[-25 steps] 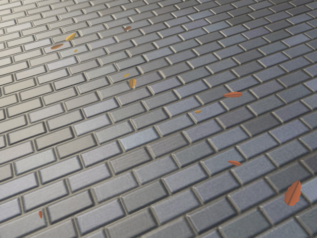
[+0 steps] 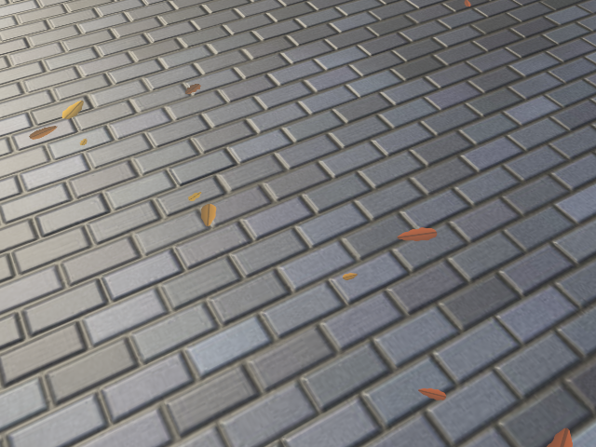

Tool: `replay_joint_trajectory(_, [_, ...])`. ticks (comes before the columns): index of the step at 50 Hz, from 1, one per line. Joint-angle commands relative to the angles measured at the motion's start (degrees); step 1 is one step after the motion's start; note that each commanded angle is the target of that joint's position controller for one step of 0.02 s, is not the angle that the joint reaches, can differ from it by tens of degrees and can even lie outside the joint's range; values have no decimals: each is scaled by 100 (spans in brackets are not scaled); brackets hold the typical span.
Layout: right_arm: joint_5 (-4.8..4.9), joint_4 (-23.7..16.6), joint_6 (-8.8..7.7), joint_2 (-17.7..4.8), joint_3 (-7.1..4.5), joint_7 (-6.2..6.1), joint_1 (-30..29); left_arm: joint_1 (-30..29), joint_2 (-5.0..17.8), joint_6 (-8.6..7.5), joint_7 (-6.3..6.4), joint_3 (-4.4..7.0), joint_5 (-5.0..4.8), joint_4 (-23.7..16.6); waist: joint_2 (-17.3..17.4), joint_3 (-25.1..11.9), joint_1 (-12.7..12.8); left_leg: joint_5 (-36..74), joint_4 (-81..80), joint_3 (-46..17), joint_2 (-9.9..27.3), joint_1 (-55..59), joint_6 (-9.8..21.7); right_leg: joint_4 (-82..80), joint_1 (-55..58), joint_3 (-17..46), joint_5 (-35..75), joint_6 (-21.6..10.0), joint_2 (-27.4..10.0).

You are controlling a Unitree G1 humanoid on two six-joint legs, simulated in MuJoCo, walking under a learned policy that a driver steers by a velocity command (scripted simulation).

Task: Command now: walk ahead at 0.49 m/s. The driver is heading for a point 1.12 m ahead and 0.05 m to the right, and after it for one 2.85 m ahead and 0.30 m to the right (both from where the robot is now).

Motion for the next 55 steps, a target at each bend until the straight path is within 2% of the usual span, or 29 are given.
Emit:
replay_joint_trajectory(1, [4, -309, -102, -750, -117, -112, -224, 205, 258, 22, 39, 77, 73, -241, 453, 319, 270, 376, -1187, -1196, 1597, -603, 982, -787, -143, 8, 896, 159, -242])
replay_joint_trajectory(5, [95, -217, -27, -912, -145, -202, 232, -723, 166, -45, -34, 39, 22, -486, 445, 313, -61, 470, -1097, -932, 1519, -83, 734, -2444, 6, -200, 1742, 204, 7])
replay_joint_trajectory(10, [152, -28, 91, -974, -181, -218, 652, -1431, 240, -95, -208, 14, -54, -766, 523, 474, -275, 317, -701, -1012, 1860, 815, 651, -3324, 17, -245, 1273, 108, 178])
replay_joint_trajectory(12, [157, -15, 151, -1040, -216, -231, 608, -1323, 362, -146, -268, 50, -55, -806, 591, 404, -137, 566, -397, -1094, 2002, 1074, 562, -3562, 317, -288, 809, -53, 266])
replay_joint_trajectory(13, [155, -35, 182, -1082, -228, -234, 505, -1041, 460, -170, -278, 99, -51, -753, 655, 258, 55, 1161, -75, -1054, 1982, 1096, 493, -3674, 776, -402, 633, -145, 394])
replay_joint_trajectory(14, [133, -70, 214, -1037, -205, -233, 388, -381, 645, -185, -265, 212, -40, -563, 626, -117, 414, 2122, 714, -843, 1742, 1011, 367, -3801, 1666, -561, 568, -279, 591])
replay_joint_trajectory(15, [58, -163, 219, -827, -120, -230, 338, 755, 1021, -199, -223, 373, -19, -253, 397, -882, 854, 2202, 2156, -530, 1386, 330, 178, -3668, 3261, -212, 712, -549, 289])
replay_joint_trajectory(16, [32, -267, 114, -224, 68, -185, 881, 1619, 1665, -160, -204, 535, 83, -90, -879, -1796, 837, 357, 4546, -33, 508, -2046, -280, -3857, 5692, 2119, 138, -1385, -1183])
replay_joint_trajectory(17, [98, -211, -46, -226, 95, -159, 941, 1782, 1366, -145, -229, 442, 69, -42, -1360, -2207, 840, -2421, 5609, -829, 184, -3053, -274, -4748, 6121, 3896, -347, -1667, -1632])
replay_joint_trajectory(18, [253, -334, -137, -847, -69, -135, 453, 1335, 971, -162, -232, 312, 44, -109, -906, -1464, 766, -2144, 6067, -1095, 561, -3546, -136, -4812, 5507, 3250, -438, -1360, -1447])
replay_joint_trajectory(19, [282, -469, -160, -933, -91, -148, 40, 747, 763, -151, -232, 234, 32, -255, -520, -921, 590, -1586, 5925, -905, 894, -3506, -75, -4899, 4657, 2382, 6, -1170, -1250])
replay_joint_trajectory(20, [199, -496, -131, -868, -112, -184, -180, 322, 583, -144, -263, 173, 55, -322, -123, -540, 423, -1138, 5571, -802, 1107, -3263, -97, -5120, 3867, 1783, 450, -1077, -991])
replay_joint_trajectory(22, [131, -458, 37, -647, -142, -213, -29, 99, 366, -165, -311, 112, 105, -282, -263, -278, 116, -674, 5043, -792, 1338, -2630, -149, -5495, 3043, 1086, 826, -953, -615])
replay_joint_trajectory(23, [128, -417, 104, -525, -135, -218, 72, 189, 388, -180, -314, 122, 102, -209, -256, -226, 62, -575, 4944, -730, 1333, -2525, -189, -5598, 2886, 877, 1082, -996, -537])
replay_joint_trajectory(25, [103, -494, 170, -508, -156, -237, -92, 404, 553, -198, -271, 167, 105, -72, -153, -66, 23, -246, 4613, -695, 1357, -2766, -278, -5724, 2850, 596, 1592, -1064, -506])
replay_joint_trajectory(28, [57, -728, 170, -489, -179, -239, -770, 708, 633, -143, -167, 184, 95, 70, -74, 102, 161, 486, 3686, -674, 1367, -3270, -397, -5811, 3099, 371, 1856, -1035, -499])
replay_joint_trajectory(32, [87, -946, 124, -371, -138, -175, -1578, 1006, 713, -94, -87, 187, 44, 199, -113, 279, 397, 1333, 2360, -486, 1184, -3059, -406, -5934, 3218, 59, 1507, -883, -369])
replay_joint_trajectory(38, [153, -1272, 40, -408, -101, 1, -2380, 1427, 781, 34, -31, 242, -17, 495, -129, 572, 565, 920, 1491, -442, 1035, -3192, -222, -5586, 4187, 78, 1549, -832, -746])
replay_joint_trajectory(41, [153, -1231, -15, -618, -185, 58, -1987, 1219, 907, 104, -5, 297, -25, 485, -280, 270, 245, 334, 1288, -226, 771, -2276, -2, -4979, 4366, 18, 2863, -685, -798])
replay_joint_trajectory(42, [142, -1064, -21, -776, -282, 39, -1402, 1083, 917, 135, -4, 297, -17, 457, -319, -88, -88, 306, 1213, -38, 553, -1399, 113, -4310, 4255, -135, 3810, -585, -633])
replay_joint_trajectory(43, [135, -738, -14, -1065, -434, -2, -370, 1015, 785, 156, -8, 241, 21, 403, -203, -707, -526, 443, 1274, -88, 553, 55, 293, -3110, 3716, -359, 3945, -413, -303])
replay_joint_trajectory(44, [66, -543, 13, -1552, -551, -69, 678, 1127, 588, 139, -8, 143, 141, 254, 689, -1601, -755, 452, 1313, -1613, 1792, 1867, 682, -1109, 2351, -627, 1890, -202, 151])
replay_joint_trajectory(45, [29, -462, 21, -1715, -552, -15, 808, 1863, -213, -8, -94, -63, 57, 308, 2139, -2257, -291, -670, 401, -4373, 2841, 3413, 1557, 582, 251, -132, -2064, 68, 1170])
replay_joint_trajectory(46, [94, -509, 4, -1174, -413, -10, 580, 1420, 458, -144, -116, 78, -93, 334, 1421, -1833, -460, -1151, 90, -4363, 2639, 3080, 1289, 1199, -362, 484, -2097, -54, 833])
replay_joint_trajectory(47, [113, -614, -11, -937, -344, -32, 66, 850, 733, -219, -124, 154, -193, 144, 1101, -1055, -368, -815, 8, -3449, 2473, 2269, 1020, 1172, -629, 316, -1544, -147, 543])
replay_joint_trajectory(48, [84, -717, -19, -822, -293, -25, -422, 564, 720, -224, -74, 164, -161, 87, 518, -667, -156, -169, -140, -2784, 2278, 1375, 885, 890, -340, 162, -963, -136, 222])
replay_joint_trajectory(49, [32, -741, -29, -662, -251, -4, -669, 433, 672, -181, -33, 212, -66, 68, 407, -373, 5, 280, -312, -2300, 2060, 695, 818, 561, -78, 112, -656, -112, 52])
replay_joint_trajectory(51, [-27, -644, -51, -515, -206, 17, -663, 692, 419, -29, -26, 218, -40, 107, 632, -308, 255, 533, -631, -1820, 1837, 148, 797, 200, 433, 127, -371, -91, -119])
replay_joint_trajectory(55, [3, -446, -58, -824, -274, -106, -284, 164, 375, 95, 9, 248, 27, -92, 486, 58, 231, 1008, -960, -1347, 1799, 35, 886, -682, -132, 23, 327, 110, -208])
